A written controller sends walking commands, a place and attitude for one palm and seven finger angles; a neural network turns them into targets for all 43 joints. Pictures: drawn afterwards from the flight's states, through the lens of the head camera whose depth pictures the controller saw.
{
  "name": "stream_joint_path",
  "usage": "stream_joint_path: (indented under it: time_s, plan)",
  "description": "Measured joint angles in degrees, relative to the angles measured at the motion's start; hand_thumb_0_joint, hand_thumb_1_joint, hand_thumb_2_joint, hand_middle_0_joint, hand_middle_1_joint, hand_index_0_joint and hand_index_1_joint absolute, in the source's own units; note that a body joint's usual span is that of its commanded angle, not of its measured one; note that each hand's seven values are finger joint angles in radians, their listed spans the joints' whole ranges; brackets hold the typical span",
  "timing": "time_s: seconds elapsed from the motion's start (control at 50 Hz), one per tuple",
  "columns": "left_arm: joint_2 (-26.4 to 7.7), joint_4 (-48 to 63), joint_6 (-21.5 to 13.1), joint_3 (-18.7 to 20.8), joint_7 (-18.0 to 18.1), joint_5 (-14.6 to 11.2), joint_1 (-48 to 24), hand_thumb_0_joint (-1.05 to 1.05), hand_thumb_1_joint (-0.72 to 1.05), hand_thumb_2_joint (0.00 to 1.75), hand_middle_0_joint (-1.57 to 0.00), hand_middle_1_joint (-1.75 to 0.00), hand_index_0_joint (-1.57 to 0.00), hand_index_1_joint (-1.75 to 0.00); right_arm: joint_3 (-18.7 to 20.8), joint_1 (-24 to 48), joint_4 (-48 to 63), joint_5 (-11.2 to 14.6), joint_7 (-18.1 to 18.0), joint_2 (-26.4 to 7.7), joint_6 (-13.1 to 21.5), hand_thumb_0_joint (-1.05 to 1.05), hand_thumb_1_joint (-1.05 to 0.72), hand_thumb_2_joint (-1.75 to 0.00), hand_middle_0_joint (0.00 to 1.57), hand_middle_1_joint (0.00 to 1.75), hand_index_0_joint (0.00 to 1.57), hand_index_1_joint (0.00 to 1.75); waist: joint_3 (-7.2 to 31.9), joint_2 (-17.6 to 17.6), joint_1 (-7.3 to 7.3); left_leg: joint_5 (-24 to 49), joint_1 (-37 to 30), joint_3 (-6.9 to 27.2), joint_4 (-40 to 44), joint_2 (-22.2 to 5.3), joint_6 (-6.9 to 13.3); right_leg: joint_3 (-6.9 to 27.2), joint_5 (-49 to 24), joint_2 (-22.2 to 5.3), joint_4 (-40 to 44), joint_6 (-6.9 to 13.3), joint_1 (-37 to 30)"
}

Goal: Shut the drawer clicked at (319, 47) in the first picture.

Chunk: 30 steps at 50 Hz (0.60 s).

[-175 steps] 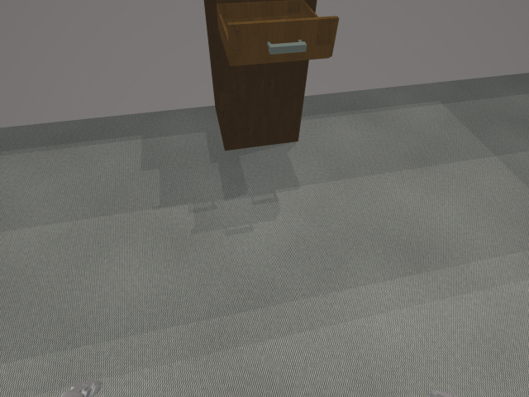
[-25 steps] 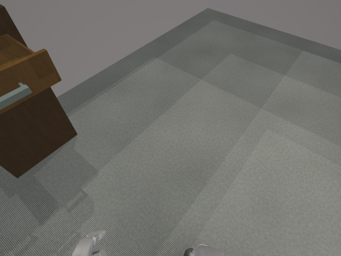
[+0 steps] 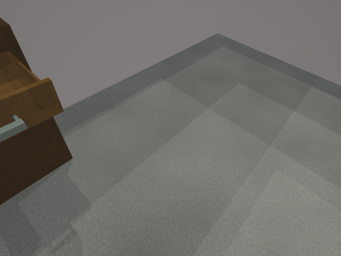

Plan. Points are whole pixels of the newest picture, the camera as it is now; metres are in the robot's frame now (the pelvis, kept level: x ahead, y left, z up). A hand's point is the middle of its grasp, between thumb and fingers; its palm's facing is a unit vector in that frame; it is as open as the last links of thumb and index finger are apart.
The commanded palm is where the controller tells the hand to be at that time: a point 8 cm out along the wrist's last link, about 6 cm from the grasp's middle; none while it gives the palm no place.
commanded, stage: walk to a spot facing it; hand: left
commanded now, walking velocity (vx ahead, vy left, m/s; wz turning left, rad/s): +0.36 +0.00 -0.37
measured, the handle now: out of the picture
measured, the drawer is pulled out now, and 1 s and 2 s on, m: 0.30 0.30 0.30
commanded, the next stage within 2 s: turn to face it in 0.30 s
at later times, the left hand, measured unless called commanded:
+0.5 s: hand (140, 186) +0.36 +0.12 -0.17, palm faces -0.24 -0.94 -0.24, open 7.4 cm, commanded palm none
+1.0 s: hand (121, 196) +0.32 +0.18 -0.18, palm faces +0.10 -0.98 -0.20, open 7.4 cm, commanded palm none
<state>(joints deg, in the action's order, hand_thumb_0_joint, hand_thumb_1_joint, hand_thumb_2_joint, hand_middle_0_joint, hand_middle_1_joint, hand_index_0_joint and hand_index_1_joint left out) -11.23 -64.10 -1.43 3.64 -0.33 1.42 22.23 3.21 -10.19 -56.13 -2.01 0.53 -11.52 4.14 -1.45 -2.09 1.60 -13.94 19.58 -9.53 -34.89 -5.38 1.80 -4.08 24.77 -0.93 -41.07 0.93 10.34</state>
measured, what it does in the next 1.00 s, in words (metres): walks ahead: right foot, then left foot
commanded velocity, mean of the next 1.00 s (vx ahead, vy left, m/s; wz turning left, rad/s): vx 0.09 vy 0.00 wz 0.17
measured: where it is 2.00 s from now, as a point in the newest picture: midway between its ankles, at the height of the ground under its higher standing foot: outside the picture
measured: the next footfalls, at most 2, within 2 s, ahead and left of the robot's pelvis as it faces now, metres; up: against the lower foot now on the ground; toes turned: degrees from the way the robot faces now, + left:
right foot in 0.48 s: +0.32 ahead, -0.16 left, +0.00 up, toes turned -20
left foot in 0.92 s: +0.32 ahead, +0.07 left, +0.00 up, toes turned +10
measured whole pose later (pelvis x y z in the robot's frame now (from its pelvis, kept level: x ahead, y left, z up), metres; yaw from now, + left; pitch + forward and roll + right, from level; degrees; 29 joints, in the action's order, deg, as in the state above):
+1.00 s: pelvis +0.25 -0.03 +0.00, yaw +3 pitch +0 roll -2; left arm -12.7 -55.0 3.3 5.2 1.3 1.6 9.9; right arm 3.6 -11.7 -52.9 -1.6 0.1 -10.7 -0.6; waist -3.4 -2.6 -1.2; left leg -18.0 21.4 -6.7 -39.0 -2.9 3.0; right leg -8.8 27.5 -6.0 -58.1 -3.1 26.8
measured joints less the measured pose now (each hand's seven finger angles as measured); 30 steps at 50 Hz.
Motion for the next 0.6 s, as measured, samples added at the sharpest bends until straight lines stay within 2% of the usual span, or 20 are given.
stream_joint_path:
  time_s: [0.06,0.1,0.14,0.22,0.3,0.4,0.46,0.48,0.52,0.56,0.6]
  plan:
    - [0.2,-0.9,1.0,0.1,-0.5,0.4,-0.7,0.01,0.91,0.90,-0.19,-0.30,-0.20,-0.30,-0.8,-1.1,0.4,0.1,-0.8,1.4,0.7,0.00,-0.92,-0.90,0.20,0.30,0.20,0.30,-0.5,-0.6,-0.35,-1.6,-3.6,-2.0,1.8,0.5,0.9,1.3,-1.7,-0.9,-19.8,0.7,9.3]
    - [0.3,-0.5,1.3,0.3,-0.7,0.6,-1.7,0.01,0.91,0.90,-0.19,-0.30,-0.20,-0.30,-1.2,-2.8,-0.5,0.3,-1.2,2.6,0.9,0.00,-0.92,-0.90,0.20,0.30,0.20,0.30,-0.5,-0.8,-0.27,-1.1,-6.9,-3.1,5.5,1.0,0.5,1.4,-5.9,-2.1,-24.7,0.2,14.2]
    - [0.6,0.4,1.5,0.5,-0.8,0.6,-2.9,0.01,0.91,0.90,-0.19,-0.30,-0.20,-0.30,-0.9,-4.7,-1.8,0.7,-2.0,3.3,1.0,0.00,-0.93,-0.90,0.20,0.30,0.20,0.30,-0.5,-0.7,-0.08,-0.8,-9.9,-4.3,9.0,1.4,0.5,1.8,-9.4,-3.3,-25.6,-0.4,18.2]
    - [1.2,2.5,2.2,0.9,-1.0,0.8,-5.6,0.01,0.91,0.90,-0.19,-0.30,-0.20,-0.30,-1.1,-8.7,-4.3,1.0,-2.1,4.0,0.8,0.00,-0.94,-0.90,0.20,0.30,0.20,0.30,-0.6,-0.5,-0.27,-1.2,-14.8,-6.7,13.7,1.9,0.1,1.6,-14.2,-5.1,-23.4,-1.8,23.9]
    - [0.7,4.0,3.1,1.3,-1.2,0.9,-9.1,0.01,0.92,0.90,-0.19,-0.30,-0.20,-0.30,-1.3,-12.1,-6.0,0.9,-2.0,4.9,0.4,0.00,-0.93,-0.90,0.20,0.30,0.20,0.30,-1.9,0.1,-1.41,-3.1,-18.6,-8.9,15.3,1.5,-1.0,-0.5,-16.8,-5.8,-15.0,-2.3,25.5]
    - [0.0,6.2,3.1,1.3,-1.6,0.6,-13.9,0.01,0.92,0.90,-0.19,-0.30,-0.19,-0.30,-1.0,-14.9,-7.1,0.5,-1.8,5.0,-0.5,0.00,-0.92,-0.90,0.20,0.30,0.20,0.30,-4.3,1.4,-3.82,-7.7,-22.2,-11.8,13.4,0.1,-3.5,-3.1,-15.8,-4.3,-2.6,-0.7,22.9]
    - [-0.5,7.8,1.4,0.8,-1.4,0.7,-16.1,0.01,0.92,0.90,-0.19,-0.30,-0.19,-0.30,-0.8,-16.4,-7.8,0.6,-1.6,4.6,-1.1,0.00,-0.91,-0.90,0.21,0.30,0.20,0.30,-5.2,2.5,-4.89,-12.8,-22.0,-12.4,5.8,-2.7,-5.1,-4.8,-15.8,-2.0,4.7,1.1,17.6]
    - [-1.1,8.3,0.3,0.5,-1.2,0.8,-16.4,0.01,0.91,0.90,-0.19,-0.30,-0.20,-0.30,-0.9,-17.3,-8.2,1.0,-1.5,5.0,-1.4,0.00,-0.91,-0.90,0.21,0.30,0.20,0.30,-4.6,1.5,-5.13,-14.2,-19.6,-11.5,-1.1,-3.4,-4.9,-4.6,-18.2,-2.3,6.8,2.6,15.4]
    - [-0.6,8.4,-1.4,0.3,-0.3,0.2,-18.0,0.01,0.91,0.90,-0.19,-0.30,-0.20,-0.30,-1.0,-15.9,-8.9,1.7,-1.6,4.5,-2.7,0.00,-0.91,-0.90,0.21,0.30,0.20,0.30,-5.3,2.4,-5.20,-17.4,-11.4,-3.5,-19.8,-3.7,-4.1,-5.3,-14.4,-1.8,2.4,4.3,15.8]
    - [0.5,8.2,-1.7,-0.4,0.4,-0.2,-18.6,0.01,0.91,0.90,-0.19,-0.30,-0.20,-0.30,-0.7,-13.7,-8.7,1.9,-1.9,3.9,-3.7,0.00,-0.91,-0.90,0.20,0.30,0.20,0.30,-5.4,3.3,-5.50,-16.3,-4.3,2.7,-32.3,-2.3,-3.6,-6.1,-11.9,-1.5,2.2,4.3,14.0]
    - [1.7,7.8,-1.6,-1.1,1.1,-0.2,-18.6,0.00,0.91,0.90,-0.19,-0.30,-0.20,-0.30,-0.6,-11.2,-7.9,1.6,-2.0,3.3,-4.3,0.00,-0.91,-0.90,0.20,0.30,0.20,0.30,-4.6,3.8,-5.71,-12.8,1.2,5.2,-36.2,-1.7,-3.5,-6.8,-12.3,-1.3,5.0,3.2,11.5]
